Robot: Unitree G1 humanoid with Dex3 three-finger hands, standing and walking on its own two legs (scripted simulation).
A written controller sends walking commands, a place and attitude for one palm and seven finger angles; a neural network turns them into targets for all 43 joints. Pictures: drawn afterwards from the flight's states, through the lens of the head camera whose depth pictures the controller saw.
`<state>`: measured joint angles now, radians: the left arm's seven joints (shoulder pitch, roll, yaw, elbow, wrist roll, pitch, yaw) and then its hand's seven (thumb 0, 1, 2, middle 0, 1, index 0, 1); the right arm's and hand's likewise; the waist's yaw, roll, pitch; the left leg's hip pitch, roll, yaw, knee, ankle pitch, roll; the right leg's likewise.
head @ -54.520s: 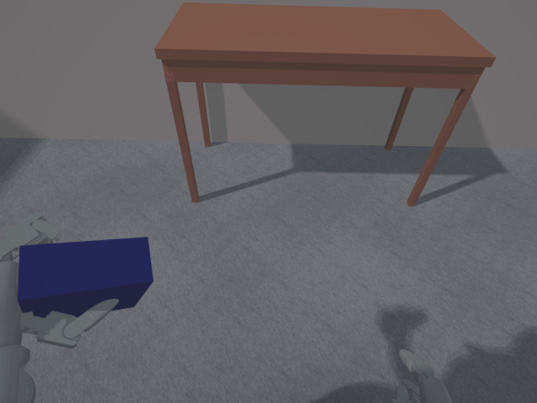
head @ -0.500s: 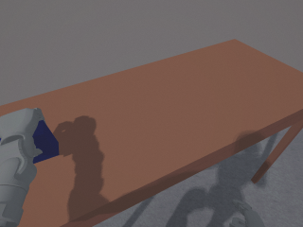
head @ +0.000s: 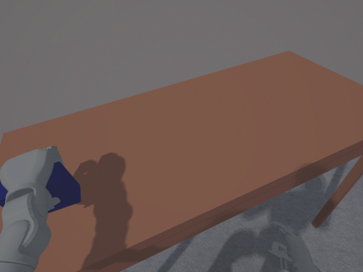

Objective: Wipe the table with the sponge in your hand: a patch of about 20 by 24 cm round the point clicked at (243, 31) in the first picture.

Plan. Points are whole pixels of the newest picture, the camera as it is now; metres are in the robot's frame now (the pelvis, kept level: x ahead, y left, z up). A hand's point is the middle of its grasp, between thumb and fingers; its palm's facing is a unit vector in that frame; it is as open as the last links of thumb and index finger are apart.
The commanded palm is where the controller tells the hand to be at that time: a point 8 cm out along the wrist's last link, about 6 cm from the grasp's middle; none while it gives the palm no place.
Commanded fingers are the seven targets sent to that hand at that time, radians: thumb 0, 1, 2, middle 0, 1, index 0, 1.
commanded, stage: wipe back along the first lane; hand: left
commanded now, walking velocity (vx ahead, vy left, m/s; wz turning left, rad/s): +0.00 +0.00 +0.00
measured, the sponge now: (47, 195) +0.25 +0.35 +0.06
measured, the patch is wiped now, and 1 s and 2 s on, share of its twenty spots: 0.90 0.90 0.90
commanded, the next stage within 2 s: lift the sponge slowly off the table in 0.50 s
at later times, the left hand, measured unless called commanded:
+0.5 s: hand (45, 202) +0.21 +0.30 +0.11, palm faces +0.12 -0.05 -0.99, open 9.0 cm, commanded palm +0.16 +0.28 +0.12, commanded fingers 0.00 0.10 1.30 -1.20 -1.60 -1.20 -1.60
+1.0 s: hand (42, 208) +0.19 +0.30 +0.11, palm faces +0.09 -0.07 -0.99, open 9.0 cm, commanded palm +0.15 +0.29 +0.15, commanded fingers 0.00 0.10 1.30 -1.20 -1.60 -1.20 -1.60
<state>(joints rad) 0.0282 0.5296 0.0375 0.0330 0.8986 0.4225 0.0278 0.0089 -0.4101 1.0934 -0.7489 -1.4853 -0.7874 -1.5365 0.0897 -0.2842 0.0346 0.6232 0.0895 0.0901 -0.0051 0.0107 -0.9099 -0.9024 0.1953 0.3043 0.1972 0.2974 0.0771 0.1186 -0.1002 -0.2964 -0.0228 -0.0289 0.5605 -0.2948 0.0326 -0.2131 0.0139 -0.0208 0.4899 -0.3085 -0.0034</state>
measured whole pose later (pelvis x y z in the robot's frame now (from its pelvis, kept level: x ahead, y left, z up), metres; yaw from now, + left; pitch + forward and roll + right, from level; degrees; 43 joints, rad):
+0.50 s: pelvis -0.01 -0.01 +0.00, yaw -1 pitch +0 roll -1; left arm 0.23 0.49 0.02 -0.21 0.90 0.49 0.05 0.03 -0.40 1.09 -0.74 -1.50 -0.78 -1.53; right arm 0.06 -0.27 0.05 0.62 0.09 0.08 0.00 0.01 -0.91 -0.90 0.20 0.30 0.20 0.30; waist 0.09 0.12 -0.10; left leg -0.27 -0.01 -0.02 0.58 -0.30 0.02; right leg -0.20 0.02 -0.01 0.53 -0.32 -0.01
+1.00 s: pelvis -0.01 -0.01 +0.00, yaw -1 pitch -2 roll -1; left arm 0.25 0.53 0.03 -0.24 0.86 0.47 0.01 0.02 -0.42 1.09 -0.77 -1.46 -0.81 -1.50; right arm 0.07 -0.27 0.05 0.63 0.07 0.06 -0.03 0.01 -0.91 -0.90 0.20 0.30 0.20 0.30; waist 0.10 0.11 -0.08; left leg -0.26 0.00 -0.02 0.58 -0.29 0.01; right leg -0.19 0.03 -0.01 0.53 -0.32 -0.02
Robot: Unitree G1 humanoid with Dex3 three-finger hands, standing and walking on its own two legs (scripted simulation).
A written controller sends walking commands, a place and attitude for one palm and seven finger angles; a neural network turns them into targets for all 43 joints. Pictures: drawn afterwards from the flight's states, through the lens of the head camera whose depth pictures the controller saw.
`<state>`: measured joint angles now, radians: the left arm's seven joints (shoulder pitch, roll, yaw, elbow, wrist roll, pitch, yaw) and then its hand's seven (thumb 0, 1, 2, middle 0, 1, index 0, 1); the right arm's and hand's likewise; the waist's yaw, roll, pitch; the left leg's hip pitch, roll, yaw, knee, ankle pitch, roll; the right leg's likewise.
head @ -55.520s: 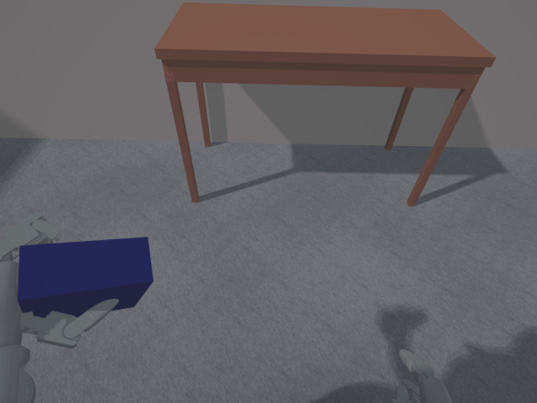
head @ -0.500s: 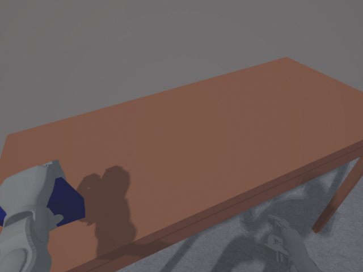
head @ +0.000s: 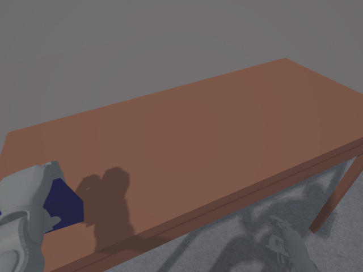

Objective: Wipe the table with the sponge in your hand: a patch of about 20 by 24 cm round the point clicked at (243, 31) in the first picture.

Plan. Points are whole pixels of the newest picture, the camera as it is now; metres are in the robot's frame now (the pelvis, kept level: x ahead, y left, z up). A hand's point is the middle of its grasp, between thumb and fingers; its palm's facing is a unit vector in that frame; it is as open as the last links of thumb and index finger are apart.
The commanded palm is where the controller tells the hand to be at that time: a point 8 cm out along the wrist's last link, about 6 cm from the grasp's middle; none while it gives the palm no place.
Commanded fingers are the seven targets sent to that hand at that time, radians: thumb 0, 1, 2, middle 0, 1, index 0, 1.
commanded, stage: lift the sponge slowly off the table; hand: left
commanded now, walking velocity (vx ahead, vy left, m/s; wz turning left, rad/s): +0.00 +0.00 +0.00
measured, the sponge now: (48, 213) +0.20 +0.33 +0.06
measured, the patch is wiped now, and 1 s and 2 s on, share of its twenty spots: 0.90 0.90 0.90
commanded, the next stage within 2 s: bring the sponge back beside the body in 1.70 s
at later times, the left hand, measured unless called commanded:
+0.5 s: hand (41, 203) +0.19 +0.31 +0.12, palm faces +0.11 -0.10 -0.99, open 9.0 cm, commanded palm +0.16 +0.30 +0.19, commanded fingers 0.00 0.10 1.30 -1.20 -1.60 -1.20 -1.60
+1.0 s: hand (29, 198) +0.18 +0.31 +0.15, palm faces +0.13 -0.09 -0.99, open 9.0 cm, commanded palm +0.15 +0.30 +0.23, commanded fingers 0.00 0.10 1.30 -1.20 -1.60 -1.20 -1.60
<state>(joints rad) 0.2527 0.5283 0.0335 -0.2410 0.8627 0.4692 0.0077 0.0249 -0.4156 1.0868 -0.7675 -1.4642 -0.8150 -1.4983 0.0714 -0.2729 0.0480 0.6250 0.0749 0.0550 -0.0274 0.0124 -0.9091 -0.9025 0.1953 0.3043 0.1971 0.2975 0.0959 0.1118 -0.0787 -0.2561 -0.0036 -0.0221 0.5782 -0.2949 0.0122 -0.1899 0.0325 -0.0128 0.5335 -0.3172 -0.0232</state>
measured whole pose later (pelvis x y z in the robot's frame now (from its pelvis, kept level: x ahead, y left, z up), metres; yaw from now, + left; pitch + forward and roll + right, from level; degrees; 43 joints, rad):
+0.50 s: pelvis -0.01 +0.00 +0.00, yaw +1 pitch -4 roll -1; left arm 0.17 0.53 -0.01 -0.23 0.85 0.47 -0.03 0.01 -0.44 1.09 -0.80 -1.43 -0.85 -1.46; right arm 0.04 -0.26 0.07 0.64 0.07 0.02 -0.05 0.01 -0.91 -0.90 0.20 0.30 0.20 0.30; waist 0.14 0.11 -0.05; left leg -0.22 -0.01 -0.04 0.55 -0.27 0.01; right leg -0.14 0.03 -0.03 0.50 -0.30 -0.03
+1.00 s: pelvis -0.03 -0.01 +0.00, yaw +1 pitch -5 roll -1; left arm 0.09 0.58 0.01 -0.22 0.82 0.48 -0.10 0.00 -0.44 1.09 -0.81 -1.41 -0.85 -1.45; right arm 0.02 -0.28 0.07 0.66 0.07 0.01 -0.07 0.01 -0.91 -0.90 0.20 0.30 0.20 0.30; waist 0.14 0.12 -0.04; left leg -0.20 0.00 -0.05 0.52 -0.23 0.00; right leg -0.13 0.03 -0.04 0.48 -0.27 -0.04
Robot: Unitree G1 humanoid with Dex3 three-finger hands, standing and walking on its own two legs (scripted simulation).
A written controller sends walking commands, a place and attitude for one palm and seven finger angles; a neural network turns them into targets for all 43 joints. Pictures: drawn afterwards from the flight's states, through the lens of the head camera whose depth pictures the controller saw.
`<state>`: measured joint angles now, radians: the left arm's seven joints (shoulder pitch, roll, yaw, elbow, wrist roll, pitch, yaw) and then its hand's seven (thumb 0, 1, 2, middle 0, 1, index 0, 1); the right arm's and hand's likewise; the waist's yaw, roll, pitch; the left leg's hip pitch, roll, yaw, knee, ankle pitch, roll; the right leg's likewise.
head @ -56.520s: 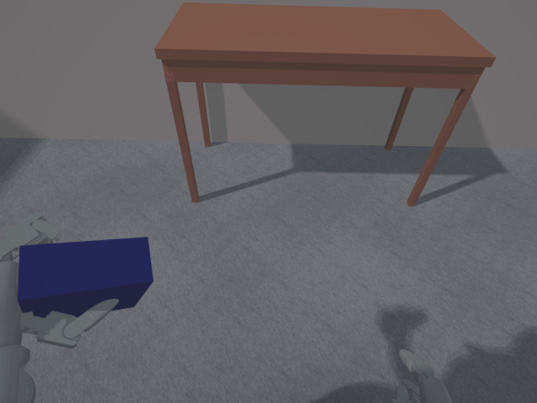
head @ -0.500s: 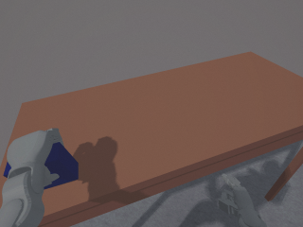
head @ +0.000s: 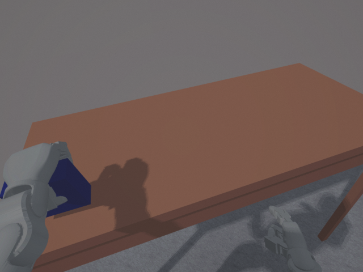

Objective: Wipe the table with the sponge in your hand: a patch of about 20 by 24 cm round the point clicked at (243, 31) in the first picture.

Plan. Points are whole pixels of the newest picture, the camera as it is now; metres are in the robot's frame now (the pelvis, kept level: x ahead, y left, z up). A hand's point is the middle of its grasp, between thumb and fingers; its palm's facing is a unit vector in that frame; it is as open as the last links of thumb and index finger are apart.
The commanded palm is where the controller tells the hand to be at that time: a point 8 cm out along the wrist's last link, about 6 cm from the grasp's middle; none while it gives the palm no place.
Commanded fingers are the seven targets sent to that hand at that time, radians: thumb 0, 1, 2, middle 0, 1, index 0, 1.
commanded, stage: lift the sponge slowly off the table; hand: left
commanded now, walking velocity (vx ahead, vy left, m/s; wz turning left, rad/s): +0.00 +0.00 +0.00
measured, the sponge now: (56, 194) +0.21 +0.33 +0.09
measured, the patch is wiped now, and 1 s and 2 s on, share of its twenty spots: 0.90 0.90 0.90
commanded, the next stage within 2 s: bring the sponge back beside the body in 0.70 s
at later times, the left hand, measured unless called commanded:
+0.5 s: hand (57, 159) +0.24 +0.30 +0.18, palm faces +0.20 -0.10 -0.97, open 9.0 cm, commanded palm +0.20 +0.30 +0.26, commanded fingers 0.00 0.10 1.30 -1.20 -1.60 -1.20 -1.60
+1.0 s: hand (48, 163) +0.22 +0.30 +0.19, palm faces +0.26 -0.11 -0.96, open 9.0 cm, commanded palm +0.18 +0.30 +0.26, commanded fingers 0.00 0.10 1.30 -1.20 -1.60 -1.20 -1.60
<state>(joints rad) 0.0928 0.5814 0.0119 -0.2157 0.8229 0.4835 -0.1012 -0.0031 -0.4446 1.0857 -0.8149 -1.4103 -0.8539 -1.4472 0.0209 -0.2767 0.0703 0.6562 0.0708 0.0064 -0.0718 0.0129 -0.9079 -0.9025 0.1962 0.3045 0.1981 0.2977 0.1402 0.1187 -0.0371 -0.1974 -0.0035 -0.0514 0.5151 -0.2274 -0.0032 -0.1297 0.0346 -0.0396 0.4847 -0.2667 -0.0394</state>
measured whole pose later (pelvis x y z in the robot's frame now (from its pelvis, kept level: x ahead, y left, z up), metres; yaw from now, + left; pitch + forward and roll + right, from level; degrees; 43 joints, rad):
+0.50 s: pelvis -0.01 +0.00 +0.00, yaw +0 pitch -5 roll +0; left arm -0.05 0.60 0.00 -0.20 0.80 0.48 -0.12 -0.01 -0.45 1.09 -0.82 -1.41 -0.85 -1.45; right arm 0.02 -0.28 0.08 0.66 0.08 -0.01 -0.09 0.01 -0.91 -0.90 0.20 0.30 0.20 0.30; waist 0.14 0.13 -0.04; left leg -0.21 0.00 -0.04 0.50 -0.21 -0.01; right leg -0.15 0.03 -0.03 0.49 -0.25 -0.04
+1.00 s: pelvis -0.01 +0.00 +0.00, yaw -1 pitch -6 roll +0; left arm 0.03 0.62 0.02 -0.33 0.76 0.52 -0.11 -0.01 -0.45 1.09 -0.82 -1.41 -0.85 -1.44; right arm 0.00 -0.27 0.08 0.64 0.08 0.01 -0.09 0.01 -0.91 -0.90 0.20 0.30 0.20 0.30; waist 0.16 0.12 -0.04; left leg -0.20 0.00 -0.04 0.51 -0.22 -0.01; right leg -0.14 0.04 -0.03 0.50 -0.26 -0.04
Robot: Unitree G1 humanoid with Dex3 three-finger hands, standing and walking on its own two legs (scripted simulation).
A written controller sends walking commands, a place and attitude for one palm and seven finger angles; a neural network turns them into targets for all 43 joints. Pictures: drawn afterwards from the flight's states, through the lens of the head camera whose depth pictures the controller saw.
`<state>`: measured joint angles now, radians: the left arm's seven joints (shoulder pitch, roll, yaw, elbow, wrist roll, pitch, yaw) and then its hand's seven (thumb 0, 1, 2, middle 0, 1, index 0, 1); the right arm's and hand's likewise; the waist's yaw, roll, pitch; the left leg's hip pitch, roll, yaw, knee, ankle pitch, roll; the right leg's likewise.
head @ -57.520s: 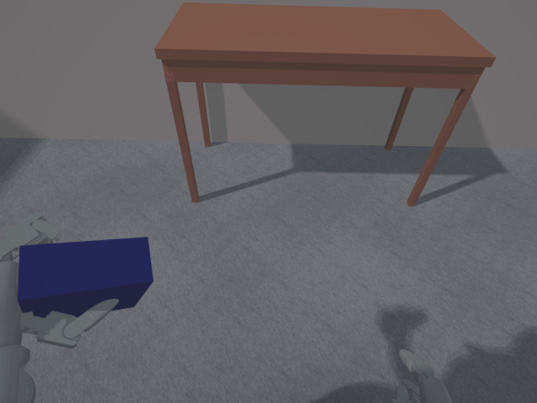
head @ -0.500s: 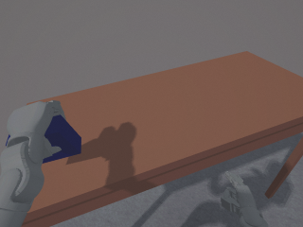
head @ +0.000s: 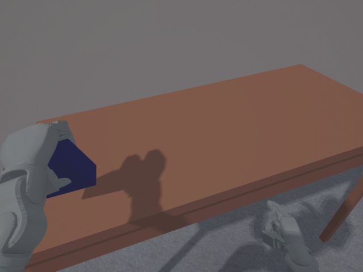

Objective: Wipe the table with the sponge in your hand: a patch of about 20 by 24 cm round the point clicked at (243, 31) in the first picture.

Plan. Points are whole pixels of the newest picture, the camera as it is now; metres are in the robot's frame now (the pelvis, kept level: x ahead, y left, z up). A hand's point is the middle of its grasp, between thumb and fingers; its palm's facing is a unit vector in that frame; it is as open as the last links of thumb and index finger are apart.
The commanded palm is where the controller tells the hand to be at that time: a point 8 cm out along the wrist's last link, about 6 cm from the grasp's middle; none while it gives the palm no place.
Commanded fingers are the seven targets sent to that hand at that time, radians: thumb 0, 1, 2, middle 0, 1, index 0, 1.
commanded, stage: bring the sponge back beside the body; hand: left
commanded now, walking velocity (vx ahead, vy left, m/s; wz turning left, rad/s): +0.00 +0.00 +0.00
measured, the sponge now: (60, 174) +0.23 +0.31 +0.14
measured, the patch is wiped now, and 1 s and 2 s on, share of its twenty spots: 0.90 0.90 0.90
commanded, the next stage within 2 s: step back with the hand held close in 1.38 s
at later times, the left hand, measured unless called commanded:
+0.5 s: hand (51, 161) +0.21 +0.29 +0.20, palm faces +0.31 -0.13 -0.94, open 9.0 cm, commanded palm +0.17 +0.29 +0.26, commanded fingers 0.00 0.10 1.30 -1.20 -1.60 -1.20 -1.60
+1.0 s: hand (50, 172) +0.19 +0.28 +0.19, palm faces +0.33 -0.17 -0.93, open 9.0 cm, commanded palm +0.14 +0.27 +0.26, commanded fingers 0.00 0.10 1.30 -1.20 -1.60 -1.20 -1.60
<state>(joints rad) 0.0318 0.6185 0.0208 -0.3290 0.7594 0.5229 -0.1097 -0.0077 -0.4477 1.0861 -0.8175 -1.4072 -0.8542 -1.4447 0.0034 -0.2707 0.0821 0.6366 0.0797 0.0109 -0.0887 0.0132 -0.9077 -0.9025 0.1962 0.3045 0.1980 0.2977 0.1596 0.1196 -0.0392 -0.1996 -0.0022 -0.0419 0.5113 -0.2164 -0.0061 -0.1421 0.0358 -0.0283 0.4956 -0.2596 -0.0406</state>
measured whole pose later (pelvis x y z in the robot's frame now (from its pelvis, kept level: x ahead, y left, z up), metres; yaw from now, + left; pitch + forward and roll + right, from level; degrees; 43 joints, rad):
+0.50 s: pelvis -0.01 +0.00 +0.00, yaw -1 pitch -6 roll +0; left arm 0.08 0.60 0.05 -0.39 0.73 0.53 -0.08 -0.01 -0.45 1.09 -0.82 -1.41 -0.85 -1.45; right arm 0.02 -0.27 0.08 0.63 0.08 0.01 -0.09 0.01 -0.91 -0.90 0.20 0.30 0.20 0.30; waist 0.15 0.13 -0.05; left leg -0.19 0.00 -0.04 0.51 -0.21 -0.01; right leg -0.14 0.04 -0.02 0.49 -0.25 -0.04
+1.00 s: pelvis -0.01 -0.01 +0.00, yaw -1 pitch -7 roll +0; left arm 0.18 0.57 0.07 -0.47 0.70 0.53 -0.05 -0.01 -0.45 1.09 -0.82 -1.41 -0.85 -1.45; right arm 0.01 -0.26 0.08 0.62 0.08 0.00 -0.09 0.01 -0.91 -0.90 0.20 0.30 0.20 0.30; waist 0.15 0.13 -0.05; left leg -0.19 0.01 -0.04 0.51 -0.21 -0.02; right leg -0.13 0.05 -0.02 0.49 -0.25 -0.05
